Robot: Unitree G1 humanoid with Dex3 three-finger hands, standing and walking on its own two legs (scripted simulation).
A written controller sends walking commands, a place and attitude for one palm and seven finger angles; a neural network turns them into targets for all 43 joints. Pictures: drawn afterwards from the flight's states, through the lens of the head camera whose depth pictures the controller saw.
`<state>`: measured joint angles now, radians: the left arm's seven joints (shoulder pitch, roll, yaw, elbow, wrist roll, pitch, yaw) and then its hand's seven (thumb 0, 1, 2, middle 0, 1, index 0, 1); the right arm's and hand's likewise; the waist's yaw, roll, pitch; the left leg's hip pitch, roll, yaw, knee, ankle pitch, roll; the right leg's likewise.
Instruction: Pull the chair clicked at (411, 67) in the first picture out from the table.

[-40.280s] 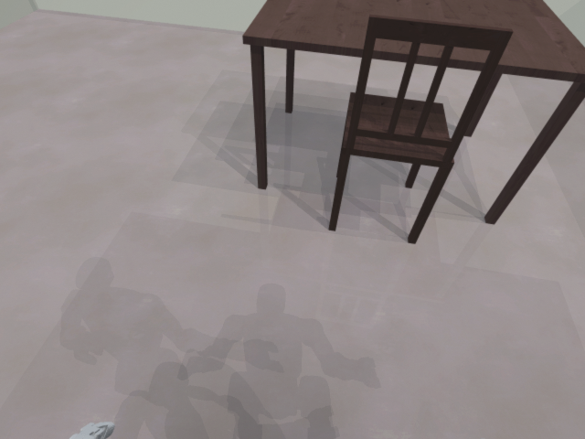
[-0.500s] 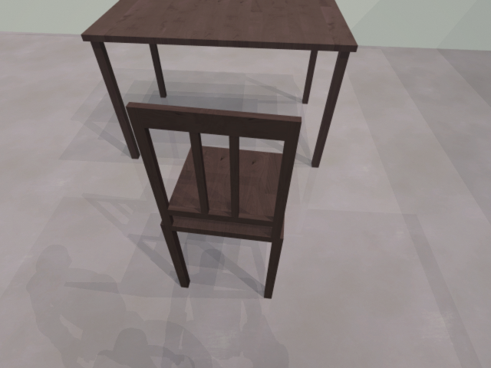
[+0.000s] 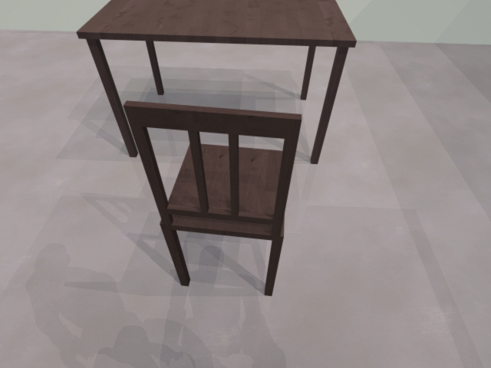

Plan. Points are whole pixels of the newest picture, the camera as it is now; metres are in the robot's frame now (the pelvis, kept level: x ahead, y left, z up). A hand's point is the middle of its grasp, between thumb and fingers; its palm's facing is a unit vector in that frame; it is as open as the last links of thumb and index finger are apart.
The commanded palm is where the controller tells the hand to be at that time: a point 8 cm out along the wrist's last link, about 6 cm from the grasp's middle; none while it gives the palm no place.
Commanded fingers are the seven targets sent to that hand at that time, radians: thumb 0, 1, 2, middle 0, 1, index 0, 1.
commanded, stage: look to check the result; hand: left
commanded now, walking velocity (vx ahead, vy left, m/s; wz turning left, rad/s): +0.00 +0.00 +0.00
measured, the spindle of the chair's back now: (199, 175) +0.58 +0.15 -0.08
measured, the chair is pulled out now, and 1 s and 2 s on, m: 0.61 0.61 0.61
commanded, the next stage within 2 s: stand and wait in 0.38 s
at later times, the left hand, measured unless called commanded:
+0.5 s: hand out of the picture -0.02 +0.15 -0.18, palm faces +0.03 -0.99 -0.16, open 7.3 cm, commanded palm none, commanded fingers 0.00 0.90 0.90 -0.20 -0.30 -0.20 -0.30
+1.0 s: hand out of the picture -0.01 +0.16 -0.18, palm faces +0.03 -0.98 -0.17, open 7.3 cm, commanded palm none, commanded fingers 0.00 0.90 0.90 -0.20 -0.30 -0.20 -0.30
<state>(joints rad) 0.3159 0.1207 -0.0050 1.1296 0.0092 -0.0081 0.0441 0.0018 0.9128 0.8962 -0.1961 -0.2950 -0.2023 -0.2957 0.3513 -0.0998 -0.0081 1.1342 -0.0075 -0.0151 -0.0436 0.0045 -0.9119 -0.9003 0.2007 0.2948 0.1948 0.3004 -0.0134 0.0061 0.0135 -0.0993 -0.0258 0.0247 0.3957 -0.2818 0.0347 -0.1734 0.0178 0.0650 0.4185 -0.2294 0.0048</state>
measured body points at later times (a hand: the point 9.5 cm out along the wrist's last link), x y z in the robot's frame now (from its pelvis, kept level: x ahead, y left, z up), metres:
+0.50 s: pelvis +0.00 +0.00 +0.00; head +0.01 +0.00 +0.45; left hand -0.02 +0.21 -0.16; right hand -0.02 -0.21 -0.16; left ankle -0.04 +0.10 -0.74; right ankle +0.00 -0.13 -0.74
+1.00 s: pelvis +0.00 +0.00 +0.00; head +0.02 +0.00 +0.45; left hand -0.01 +0.21 -0.16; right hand -0.02 -0.21 -0.16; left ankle -0.04 +0.10 -0.74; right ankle +0.00 -0.13 -0.74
